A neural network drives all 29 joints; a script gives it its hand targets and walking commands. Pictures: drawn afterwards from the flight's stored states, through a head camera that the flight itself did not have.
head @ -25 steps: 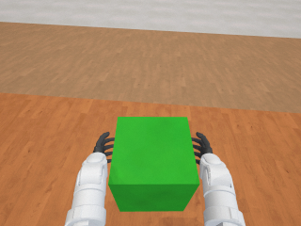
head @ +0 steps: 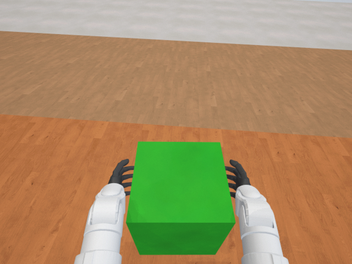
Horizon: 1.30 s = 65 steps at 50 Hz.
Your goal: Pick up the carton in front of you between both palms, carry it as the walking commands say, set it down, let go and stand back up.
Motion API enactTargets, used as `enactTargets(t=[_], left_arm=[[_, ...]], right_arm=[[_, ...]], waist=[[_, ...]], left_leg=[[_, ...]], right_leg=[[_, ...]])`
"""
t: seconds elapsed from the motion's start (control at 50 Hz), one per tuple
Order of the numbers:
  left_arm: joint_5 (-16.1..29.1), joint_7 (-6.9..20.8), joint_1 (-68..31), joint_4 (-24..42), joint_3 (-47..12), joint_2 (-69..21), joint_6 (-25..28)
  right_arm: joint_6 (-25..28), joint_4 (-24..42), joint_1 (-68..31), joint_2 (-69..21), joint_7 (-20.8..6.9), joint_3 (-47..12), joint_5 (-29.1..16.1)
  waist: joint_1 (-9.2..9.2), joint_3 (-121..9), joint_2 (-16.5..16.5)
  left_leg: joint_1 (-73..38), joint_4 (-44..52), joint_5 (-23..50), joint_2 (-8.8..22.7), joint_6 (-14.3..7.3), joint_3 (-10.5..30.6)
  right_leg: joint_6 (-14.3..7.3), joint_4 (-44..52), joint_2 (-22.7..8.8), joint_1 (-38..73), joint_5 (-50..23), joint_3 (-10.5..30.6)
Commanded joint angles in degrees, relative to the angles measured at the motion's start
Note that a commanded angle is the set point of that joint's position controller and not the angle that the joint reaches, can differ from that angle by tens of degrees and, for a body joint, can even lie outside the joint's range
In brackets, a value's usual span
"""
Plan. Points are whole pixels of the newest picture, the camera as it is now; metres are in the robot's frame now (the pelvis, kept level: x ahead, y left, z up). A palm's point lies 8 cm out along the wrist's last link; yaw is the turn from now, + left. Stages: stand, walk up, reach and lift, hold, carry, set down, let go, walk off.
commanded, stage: reach and lift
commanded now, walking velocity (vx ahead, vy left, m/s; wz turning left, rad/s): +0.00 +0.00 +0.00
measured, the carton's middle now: (178, 200) +0.30 +0.00 -0.05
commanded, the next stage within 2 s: hold in 0.20 s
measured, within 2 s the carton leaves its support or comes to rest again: neither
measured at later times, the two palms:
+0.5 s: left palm (114, 190) +0.27 +0.15 +0.05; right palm (246, 192) +0.28 -0.15 +0.05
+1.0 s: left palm (115, 186) +0.28 +0.15 +0.05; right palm (245, 189) +0.28 -0.15 +0.05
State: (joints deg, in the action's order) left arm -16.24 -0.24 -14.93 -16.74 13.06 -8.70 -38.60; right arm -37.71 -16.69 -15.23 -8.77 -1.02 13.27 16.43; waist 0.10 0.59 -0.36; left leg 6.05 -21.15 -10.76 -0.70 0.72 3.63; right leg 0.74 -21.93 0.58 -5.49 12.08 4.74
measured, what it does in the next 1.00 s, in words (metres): stands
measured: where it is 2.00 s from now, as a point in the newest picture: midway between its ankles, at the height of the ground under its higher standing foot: (180, 236)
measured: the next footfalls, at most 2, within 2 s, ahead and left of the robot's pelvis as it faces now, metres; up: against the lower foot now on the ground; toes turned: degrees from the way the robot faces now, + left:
left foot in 1.36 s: +0.18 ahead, +0.09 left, +0.00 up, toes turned +9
right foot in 1.72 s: +0.47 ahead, -0.15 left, +0.00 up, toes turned -14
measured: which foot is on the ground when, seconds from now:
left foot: down 0.00-1.00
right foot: down 0.00-1.00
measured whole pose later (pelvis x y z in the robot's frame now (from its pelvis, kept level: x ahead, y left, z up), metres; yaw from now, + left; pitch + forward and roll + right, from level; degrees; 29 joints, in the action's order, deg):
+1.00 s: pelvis -0.01 +0.00 +0.00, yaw -1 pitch -4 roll +0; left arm -15.3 -0.3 -15.3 -12.4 12.7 -8.8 -44.6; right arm -43.8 -12.4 -15.7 -8.9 -0.9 12.7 15.6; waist 0.2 -2.3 -0.2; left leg 8.7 -25.1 -14.0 -0.7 0.7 3.0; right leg 0.7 -26.8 0.7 -8.7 16.4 5.0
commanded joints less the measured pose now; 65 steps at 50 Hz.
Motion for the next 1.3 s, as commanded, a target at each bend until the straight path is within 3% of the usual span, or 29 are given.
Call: enactTargets(t=[0.0,0.18,0.28,0.4,0.6,0.9,0.92,0.96,0.98,1.04,1.08,1.1,1.14,1.16,1.18,1.22,1.28], left_arm=[[14.23,14.07,-25.93,3.82,-30.57,-53.62,1.99],[14.82,14.23,-26.61,5.68,-31.46,-52.83,0.73],[17.01,13.84,-25.52,10.48,-34.9,-52.66,-1.3],[15.0,13.5,-25.56,8.08,-31.4,-50.13,-3.3],[15.08,14.01,-31.49,6.12,-31.2,-52.46,-2.75],[15.19,13.73,-30.04,6.3,-31.11,-52.66,-2.93],[16.33,13.54,-31.64,6.22,-32.01,-52.31,-3.4],[17.37,13.26,-32.72,8.44,-33.05,-52.06,-3.74],[17.93,13.06,-33.86,9.84,-34.2,-52.27,-3.95],[20.73,12.13,-34.96,13.79,-38.23,-53.03,-5.93],[23.37,11.36,-34.72,16.84,-40.77,-53.49,-8.43],[24.16,10.78,-34.86,18.98,-41.62,-53.24,-9.79],[24.46,9.12,-31.0,20.44,-41.55,-49.8,-12.89],[24.19,7.96,-28.46,21.41,-41.28,-48.51,-14.48],[24.27,6.86,-27.71,24.58,-41.24,-47.48,-15.93],[25.43,5.23,-24.87,28.58,-42.15,-46.76,-18.97],[28.06,4.2,-20.97,35.46,-45.53,-47.29,-22.52]], right_arm=[[1.14,1.96,-23.75,-53.89,-13.18,-30.05,-13.45],[-0.19,3.56,-24.17,-53.91,-12.84,-30.78,-14.13],[-2.36,8.35,-22.8,-53.25,-12.26,-33.61,-15.79],[-4.38,6.05,-23.32,-50.68,-12.26,-30.47,-14.13],[-3.66,4.53,-29.37,-52.16,-13.03,-30.3,-14.36],[-3.66,4.4,-28.0,-51.76,-13.12,-30.04,-14.19],[-4.19,5.17,-30.11,-51.6,-12.99,-31.6,-15.38],[-4.6,6.61,-29.1,-51.54,-12.32,-31.94,-16.1],[-4.85,8.16,-30.05,-51.58,-11.97,-32.69,-16.76],[-6.91,12.24,-29.7,-51.75,-10.31,-35.66,-18.48],[-9.61,16.44,-29.69,-51.53,-8.98,-38.24,-19.65],[-11.12,19.11,-30.63,-51.11,-8.44,-39.61,-20.8],[-14.4,21.8,-30.52,-49.82,-7.33,-42.25,-22.83],[-16.12,23.17,-30.04,-48.84,-6.77,-43.16,-24.14],[-17.57,24.8,-29.51,-48.51,-6.2,-44.37,-25.48],[-20.23,27.52,-25.9,-47.87,-5.01,-45.69,-27.58],[-23.57,33.66,-20.59,-48.21,-3.41,-47.47,-29.28]], waist=[[0.1,-15.27,0.22],[0.1,-14.03,0.08],[-0.54,-15.93,0.08],[-0.29,-8.55,0.17],[-0.4,-10.66,0.21],[-0.42,-11.91,0.47],[-0.01,-14.41,1.66],[-0.38,-13.93,2.82],[-0.6,-12.77,3.95],[-0.66,-14.99,9.09],[-0.3,-17.18,7.11],[-0.28,-17.93,4.41],[1.15,-15.12,-13.26],[1.28,-12.31,-14.23],[1.39,-11.67,-10.34],[1.36,-14.94,-6.94],[1.65,-18.26,-10.17]], left_leg=[[-6.7,1.67,14.32,-5.06,-0.09,-0.02],[-6.6,2.02,12.05,-5.16,-0.31,-0.15],[-8.46,2.67,15.0,-5.1,-0.17,0.25],[-5.8,4.09,6.19,-4.87,-0.46,-0.12],[-5.77,3.1,2.45,-4.55,-0.6,-0.33],[-7.03,3.17,6.57,-4.62,-0.25,-0.3],[-0.95,-0.7,-0.97,6.48,-1.17,-0.71],[3.78,3.3,-25.39,7.02,-2.05,3.27],[4.56,4.4,-31.39,7.66,-2.6,4.51],[4.48,7.88,-26.4,12.94,-5.96,11.1],[8.69,4.64,-25.25,11.43,-6.22,6.74],[11.61,-0.17,-24.3,8.93,-4.6,2.77],[28.08,-21.94,-17.3,1.64,-0.1,-8.87],[34.72,-23.65,-19.52,2.08,-0.06,-8.92],[36.16,-23.81,-19.48,3.55,-0.36,-7.51],[32.98,-18.7,-15.88,2.93,-0.74,-9.92],[24.01,-10.06,-9.19,-0.06,-0.48,-14.25]], right_leg=[[-0.26,2.53,5.28,2.73,-14.57,-0.43],[-0.13,3.16,5.03,3.18,-13.2,-0.26],[-0.05,3.75,4.95,5.54,-16.64,-0.15],[-0.42,5.26,4.69,2.96,-7.37,-0.58],[-0.73,4.22,4.55,1.72,-3.27,-1.03],[-0.64,4.16,4.89,2.94,-7.05,-1.06],[-1.23,-0.71,-5.39,-3.67,0.72,-0.65],[-1.47,-0.7,-3.53,-8.9,20.93,-0.15],[-1.29,-2.37,-2.46,-12.39,24.52,-1.23],[-0.55,-12.1,0.67,-13.85,10.88,-8.74],[-1.5,-3.44,0.06,-6.75,11.74,-9.43],[-2.0,-0.02,-1.84,-3.14,13.21,-6.11],[-7.56,11.19,-16.93,5.61,23.44,17.85],[-10.96,12.25,-20.96,7.47,18.15,24.21],[-12.23,11.32,-20.95,8.5,11.19,22.38],[-10.71,8.5,-17.82,10.14,0.2,13.47],[-8.52,5.06,-13.84,8.73,-7.52,4.09]])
